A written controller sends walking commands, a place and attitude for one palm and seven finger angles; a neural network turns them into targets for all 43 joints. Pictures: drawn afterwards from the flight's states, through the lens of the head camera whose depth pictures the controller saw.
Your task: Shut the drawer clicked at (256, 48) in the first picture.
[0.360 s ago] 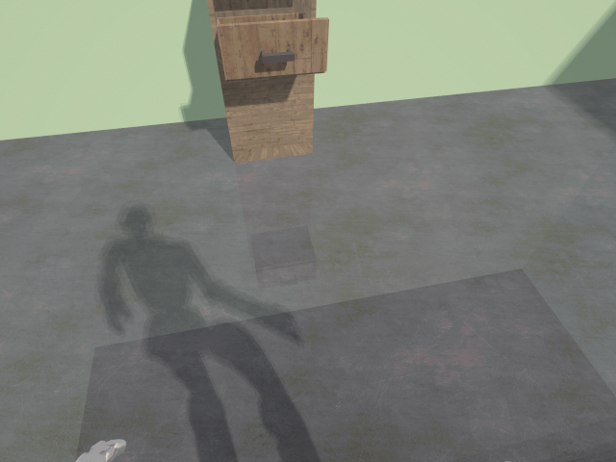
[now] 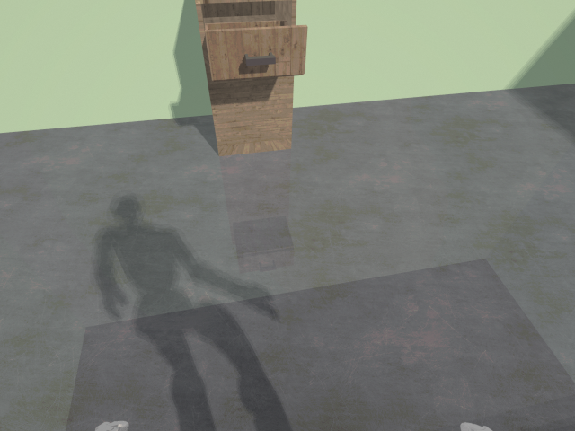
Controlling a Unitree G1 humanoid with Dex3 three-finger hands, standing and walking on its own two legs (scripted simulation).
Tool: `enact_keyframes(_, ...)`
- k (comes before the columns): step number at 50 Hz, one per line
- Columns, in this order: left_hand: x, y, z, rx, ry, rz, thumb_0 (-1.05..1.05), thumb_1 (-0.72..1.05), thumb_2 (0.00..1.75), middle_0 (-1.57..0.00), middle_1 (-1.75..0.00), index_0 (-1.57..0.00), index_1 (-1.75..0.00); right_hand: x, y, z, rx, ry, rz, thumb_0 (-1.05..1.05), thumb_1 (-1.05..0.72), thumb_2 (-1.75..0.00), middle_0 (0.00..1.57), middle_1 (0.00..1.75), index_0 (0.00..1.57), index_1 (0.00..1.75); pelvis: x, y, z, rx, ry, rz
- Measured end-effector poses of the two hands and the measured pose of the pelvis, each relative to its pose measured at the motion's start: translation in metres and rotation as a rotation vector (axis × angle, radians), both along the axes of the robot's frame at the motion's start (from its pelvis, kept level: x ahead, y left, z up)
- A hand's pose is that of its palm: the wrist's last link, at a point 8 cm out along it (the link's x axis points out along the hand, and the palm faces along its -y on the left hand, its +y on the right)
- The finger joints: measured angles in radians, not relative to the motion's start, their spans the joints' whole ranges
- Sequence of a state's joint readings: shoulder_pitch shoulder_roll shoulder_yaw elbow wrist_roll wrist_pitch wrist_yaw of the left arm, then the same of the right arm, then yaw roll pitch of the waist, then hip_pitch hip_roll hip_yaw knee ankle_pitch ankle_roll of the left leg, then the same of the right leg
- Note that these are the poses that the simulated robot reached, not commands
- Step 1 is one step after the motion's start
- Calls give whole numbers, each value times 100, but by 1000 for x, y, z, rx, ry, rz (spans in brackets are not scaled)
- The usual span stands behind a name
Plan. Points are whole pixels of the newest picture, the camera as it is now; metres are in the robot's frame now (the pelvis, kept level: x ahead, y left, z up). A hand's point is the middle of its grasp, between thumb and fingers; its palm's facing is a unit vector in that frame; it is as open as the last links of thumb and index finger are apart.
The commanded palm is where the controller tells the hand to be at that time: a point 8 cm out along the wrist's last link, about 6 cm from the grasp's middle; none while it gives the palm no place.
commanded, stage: stand and wait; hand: left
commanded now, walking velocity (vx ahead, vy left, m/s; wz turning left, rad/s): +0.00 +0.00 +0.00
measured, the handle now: (259, 57) +1.36 +0.19 -0.08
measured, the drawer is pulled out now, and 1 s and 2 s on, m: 0.30 0.30 0.30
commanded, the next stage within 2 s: look at it before walking up in 0.62 s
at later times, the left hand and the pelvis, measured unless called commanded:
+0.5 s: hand out of the picture +0.06 +0.24 -0.15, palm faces -0.04 -0.94 -0.34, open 7.4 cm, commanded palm none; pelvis -0.02 -0.01 +0.00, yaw +0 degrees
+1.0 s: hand out of the picture +0.05 +0.24 -0.15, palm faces -0.05 -0.94 -0.34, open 7.4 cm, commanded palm none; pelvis -0.02 -0.01 +0.01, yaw -1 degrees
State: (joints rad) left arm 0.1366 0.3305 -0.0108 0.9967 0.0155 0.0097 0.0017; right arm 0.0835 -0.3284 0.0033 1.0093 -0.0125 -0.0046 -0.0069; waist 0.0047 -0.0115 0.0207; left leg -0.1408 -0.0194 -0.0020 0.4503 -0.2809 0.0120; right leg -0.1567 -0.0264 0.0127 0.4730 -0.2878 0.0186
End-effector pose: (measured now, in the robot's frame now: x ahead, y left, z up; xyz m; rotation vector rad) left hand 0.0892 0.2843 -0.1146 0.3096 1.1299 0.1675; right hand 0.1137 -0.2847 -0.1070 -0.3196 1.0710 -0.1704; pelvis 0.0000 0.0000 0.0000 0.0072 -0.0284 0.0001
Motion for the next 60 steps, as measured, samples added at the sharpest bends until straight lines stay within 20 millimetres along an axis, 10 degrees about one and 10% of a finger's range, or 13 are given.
enact_keyframes(24, -36, -1, 3, 19, 63, 9, 1, 91, 89, -20, -30, -21, -30, -69, -17, -9, 5, 131, -61, 1, -91, -90, 20, 30, 20, 30, -22, -9, 5, -1, -17, -8)
enact_keyframes(60, -39, -3, 2, 14, 70, 6, 1, 91, 89, -20, -30, -21, -30, -66, -17, -6, 4, 121, -67, 1, -91, -90, 20, 30, 20, 30, -22, -9, 6, -3, -14, -14)
